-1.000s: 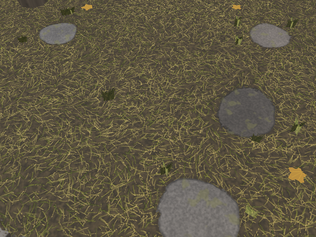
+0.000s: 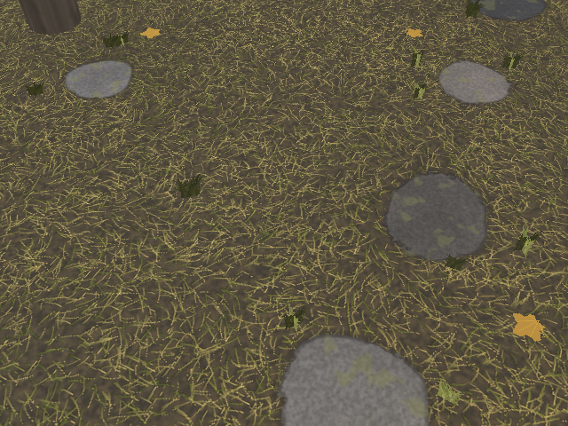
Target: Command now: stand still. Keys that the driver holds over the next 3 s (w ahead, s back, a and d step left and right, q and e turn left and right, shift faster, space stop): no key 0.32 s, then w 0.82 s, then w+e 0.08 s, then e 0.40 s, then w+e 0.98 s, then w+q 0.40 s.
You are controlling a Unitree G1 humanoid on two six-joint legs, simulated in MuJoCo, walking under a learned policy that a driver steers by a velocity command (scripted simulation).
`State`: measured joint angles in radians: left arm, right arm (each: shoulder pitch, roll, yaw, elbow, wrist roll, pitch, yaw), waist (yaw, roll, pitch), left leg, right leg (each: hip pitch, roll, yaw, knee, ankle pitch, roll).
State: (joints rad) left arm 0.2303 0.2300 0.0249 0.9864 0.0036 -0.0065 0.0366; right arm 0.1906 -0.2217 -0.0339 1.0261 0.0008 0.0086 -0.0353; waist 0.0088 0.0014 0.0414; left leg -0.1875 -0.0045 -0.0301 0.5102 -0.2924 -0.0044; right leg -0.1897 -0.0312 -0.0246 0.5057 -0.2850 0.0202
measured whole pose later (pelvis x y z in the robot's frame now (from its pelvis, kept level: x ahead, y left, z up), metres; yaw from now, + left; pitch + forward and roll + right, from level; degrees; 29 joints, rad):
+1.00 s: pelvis +0.23 -0.01 -0.02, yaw -1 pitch +2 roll +0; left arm 0.55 0.21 0.03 1.07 -0.01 -0.08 0.02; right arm -0.10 -0.22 -0.03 0.82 0.03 -0.10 0.04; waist 0.08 0.01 0.04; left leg -0.59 0.00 0.06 0.55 -0.02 0.08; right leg 0.24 -0.01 0.00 0.17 -0.43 0.00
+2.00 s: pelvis +0.63 -0.02 +0.00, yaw -26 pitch +4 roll +0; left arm 0.26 0.28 0.09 0.68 -0.02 -0.01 0.02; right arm 0.14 -0.29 -0.06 0.84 0.01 -0.10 -0.01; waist 0.01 -0.02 -0.05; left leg -0.33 -0.01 -0.04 0.48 -0.21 0.00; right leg -0.37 0.12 0.19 0.54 -0.27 -0.05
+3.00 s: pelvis +1.03 -0.36 -0.02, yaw -44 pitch +3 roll -2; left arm 0.32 0.30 0.07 0.78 -0.01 -0.06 0.00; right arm 0.13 -0.27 -0.03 0.69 0.02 -0.08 0.06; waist 0.05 0.03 0.01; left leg -0.56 0.03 0.02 0.56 -0.04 0.08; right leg 0.08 0.05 -0.06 0.34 -0.45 -0.02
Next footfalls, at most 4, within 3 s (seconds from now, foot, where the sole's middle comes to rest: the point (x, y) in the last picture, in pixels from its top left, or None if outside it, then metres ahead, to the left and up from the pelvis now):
1.02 left None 0.44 0.09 -0.77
1.52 right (357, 370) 0.65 -0.14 -0.77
1.98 left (275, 336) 0.74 0.06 -0.77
2.48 right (423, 303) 0.85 -0.34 -0.77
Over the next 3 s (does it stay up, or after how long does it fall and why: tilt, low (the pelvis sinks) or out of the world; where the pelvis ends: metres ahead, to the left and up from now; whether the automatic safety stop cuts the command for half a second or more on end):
stays up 1.03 -0.36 -0.02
